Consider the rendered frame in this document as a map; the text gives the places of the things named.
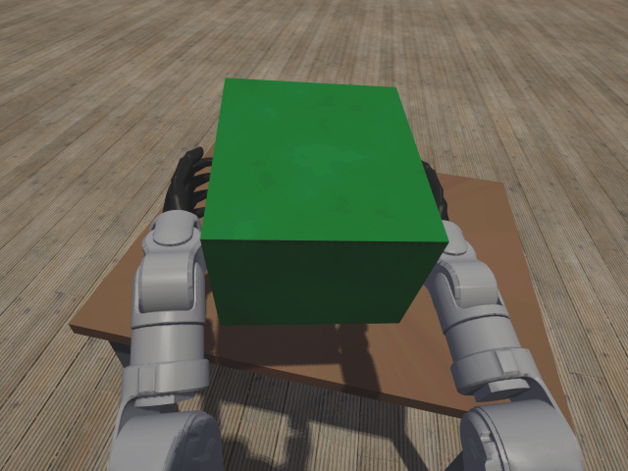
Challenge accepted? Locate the left robot upper arm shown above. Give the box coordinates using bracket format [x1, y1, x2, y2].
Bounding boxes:
[108, 410, 224, 471]

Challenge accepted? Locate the right robot upper arm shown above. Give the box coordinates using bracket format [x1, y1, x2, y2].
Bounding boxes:
[460, 398, 584, 471]

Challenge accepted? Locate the robot left forearm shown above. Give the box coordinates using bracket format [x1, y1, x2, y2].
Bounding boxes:
[107, 210, 209, 471]

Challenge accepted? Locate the left robot hand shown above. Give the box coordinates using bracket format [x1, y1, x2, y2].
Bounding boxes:
[163, 147, 213, 219]

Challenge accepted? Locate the robot right forearm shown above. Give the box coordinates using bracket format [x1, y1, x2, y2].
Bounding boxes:
[423, 220, 585, 471]

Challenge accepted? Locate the carton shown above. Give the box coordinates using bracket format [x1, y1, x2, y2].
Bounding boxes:
[200, 78, 449, 326]

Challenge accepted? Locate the right robot hand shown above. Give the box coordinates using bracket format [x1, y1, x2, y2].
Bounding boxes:
[421, 160, 449, 221]

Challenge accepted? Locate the table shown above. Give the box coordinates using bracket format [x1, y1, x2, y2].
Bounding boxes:
[69, 143, 576, 471]

